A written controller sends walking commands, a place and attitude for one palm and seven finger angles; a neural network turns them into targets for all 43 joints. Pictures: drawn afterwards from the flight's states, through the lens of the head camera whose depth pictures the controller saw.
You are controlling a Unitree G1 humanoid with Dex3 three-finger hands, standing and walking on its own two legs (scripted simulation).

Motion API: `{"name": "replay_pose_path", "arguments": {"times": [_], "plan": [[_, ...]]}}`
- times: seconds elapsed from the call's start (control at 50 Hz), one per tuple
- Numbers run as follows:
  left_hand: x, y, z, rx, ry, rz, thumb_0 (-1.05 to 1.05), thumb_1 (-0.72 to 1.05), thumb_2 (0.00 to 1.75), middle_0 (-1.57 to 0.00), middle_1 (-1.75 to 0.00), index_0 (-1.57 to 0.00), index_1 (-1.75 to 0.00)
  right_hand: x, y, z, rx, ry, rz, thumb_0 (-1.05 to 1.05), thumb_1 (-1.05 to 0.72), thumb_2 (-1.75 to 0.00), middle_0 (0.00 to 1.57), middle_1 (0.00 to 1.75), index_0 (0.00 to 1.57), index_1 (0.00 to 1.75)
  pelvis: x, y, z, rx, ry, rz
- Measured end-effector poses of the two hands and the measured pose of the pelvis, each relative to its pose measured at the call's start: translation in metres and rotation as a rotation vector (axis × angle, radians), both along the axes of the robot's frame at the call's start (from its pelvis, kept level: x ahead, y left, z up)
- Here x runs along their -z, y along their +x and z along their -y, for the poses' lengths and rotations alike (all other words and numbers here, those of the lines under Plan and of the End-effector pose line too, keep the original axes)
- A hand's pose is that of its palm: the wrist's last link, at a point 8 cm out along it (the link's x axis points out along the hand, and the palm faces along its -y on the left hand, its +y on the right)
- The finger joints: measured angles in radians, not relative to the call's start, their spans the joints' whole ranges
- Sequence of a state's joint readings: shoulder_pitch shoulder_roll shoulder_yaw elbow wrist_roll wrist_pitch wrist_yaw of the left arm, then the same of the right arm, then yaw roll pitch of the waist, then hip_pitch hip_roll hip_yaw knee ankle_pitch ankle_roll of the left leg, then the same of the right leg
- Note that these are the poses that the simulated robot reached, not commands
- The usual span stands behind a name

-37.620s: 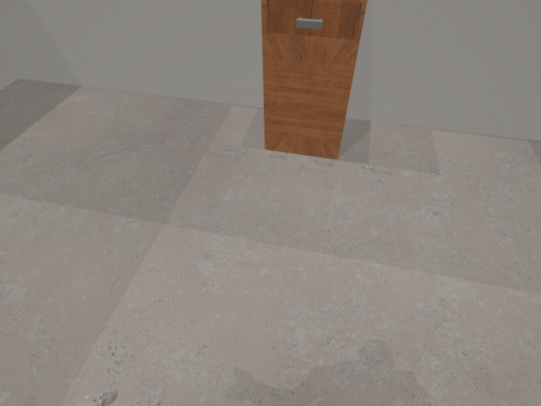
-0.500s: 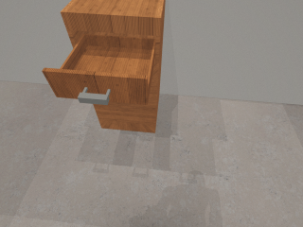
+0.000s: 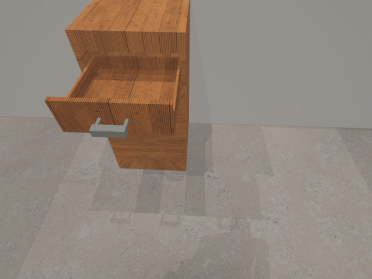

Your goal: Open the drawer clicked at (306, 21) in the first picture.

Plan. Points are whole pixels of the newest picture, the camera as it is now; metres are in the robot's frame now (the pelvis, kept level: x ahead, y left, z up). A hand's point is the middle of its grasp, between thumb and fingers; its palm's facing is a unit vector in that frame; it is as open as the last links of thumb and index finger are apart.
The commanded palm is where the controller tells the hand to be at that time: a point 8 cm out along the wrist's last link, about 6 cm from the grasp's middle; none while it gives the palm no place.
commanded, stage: let the arm hang, fingers relaxed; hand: left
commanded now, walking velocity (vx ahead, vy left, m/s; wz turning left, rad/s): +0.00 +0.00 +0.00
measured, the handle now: (110, 126) +0.55 +0.27 -0.03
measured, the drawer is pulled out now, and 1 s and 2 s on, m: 0.30 0.30 0.30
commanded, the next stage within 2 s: look to check the result in 0.10 s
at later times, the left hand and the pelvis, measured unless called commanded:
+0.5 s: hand out of the picture +0.01 +0.18 -0.17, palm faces +0.03 -0.98 -0.22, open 7.4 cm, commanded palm none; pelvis +0.01 +0.00 +0.00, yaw +0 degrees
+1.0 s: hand out of the picture +0.06 +0.19 -0.16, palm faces +0.00 -0.96 -0.27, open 7.4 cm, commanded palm none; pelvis +0.02 -0.01 +0.00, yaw +0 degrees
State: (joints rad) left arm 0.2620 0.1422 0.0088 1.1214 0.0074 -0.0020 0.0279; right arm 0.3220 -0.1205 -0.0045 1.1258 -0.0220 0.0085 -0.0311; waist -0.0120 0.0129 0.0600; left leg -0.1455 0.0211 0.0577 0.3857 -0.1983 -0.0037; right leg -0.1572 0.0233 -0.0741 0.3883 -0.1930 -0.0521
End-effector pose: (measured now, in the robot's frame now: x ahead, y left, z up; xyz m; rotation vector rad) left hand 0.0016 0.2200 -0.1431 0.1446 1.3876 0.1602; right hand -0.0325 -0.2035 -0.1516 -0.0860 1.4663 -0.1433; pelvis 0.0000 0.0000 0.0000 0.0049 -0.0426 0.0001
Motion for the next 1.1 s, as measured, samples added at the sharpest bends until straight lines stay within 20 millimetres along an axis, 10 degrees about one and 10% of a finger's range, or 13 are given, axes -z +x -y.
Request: {"name": "replay_pose_path", "arguments": {"times": [0.38, 1.1], "plan": [[-0.002, -0.006, -0.003, -0.008, 0.011, -0.034, 0.00, 0.91, 0.90, -0.20, -0.30, -0.20, -0.30, -0.001, 0.011, 0.007, 0.000, -0.013, 0.010, 0.00, -0.91, -0.90, 0.19, 0.30, 0.20, 0.30, -0.001, 0.004, 0.000, 0.002, 0.000, -0.006], [-0.016, 0.059, -0.023, 0.046, 0.088, 0.072, 0.00, 0.90, 0.90, -0.20, -0.30, -0.20, -0.30, -0.006, 0.065, 0.059, -0.043, -0.086, 0.085, 0.00, -0.91, -0.90, 0.20, 0.30, 0.20, 0.30, -0.003, 0.019, 0.014, 0.004, 0.003, -0.014]]}}
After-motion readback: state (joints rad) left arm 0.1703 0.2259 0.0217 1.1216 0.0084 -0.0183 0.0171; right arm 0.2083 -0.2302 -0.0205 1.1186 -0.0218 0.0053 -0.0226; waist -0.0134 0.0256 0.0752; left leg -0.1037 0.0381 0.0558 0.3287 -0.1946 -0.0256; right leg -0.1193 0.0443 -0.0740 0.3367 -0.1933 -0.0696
